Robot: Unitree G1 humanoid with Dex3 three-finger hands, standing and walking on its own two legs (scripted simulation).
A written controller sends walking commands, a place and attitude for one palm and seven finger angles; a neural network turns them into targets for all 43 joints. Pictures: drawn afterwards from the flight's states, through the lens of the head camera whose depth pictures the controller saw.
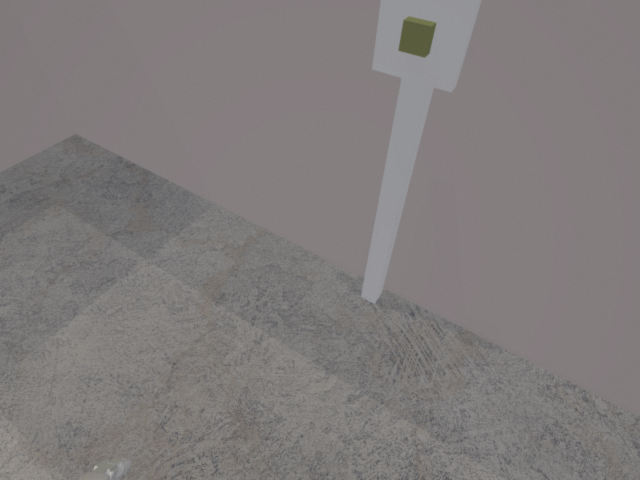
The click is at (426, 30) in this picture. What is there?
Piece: button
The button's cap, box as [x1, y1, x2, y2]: [398, 16, 435, 57]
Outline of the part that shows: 409,16 403,21 398,50 424,57 429,52 435,22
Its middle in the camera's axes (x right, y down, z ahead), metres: +0.18 -0.39 +0.74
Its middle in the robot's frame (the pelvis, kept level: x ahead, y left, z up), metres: +0.84 -0.14 +0.20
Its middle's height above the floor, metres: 0.96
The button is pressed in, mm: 0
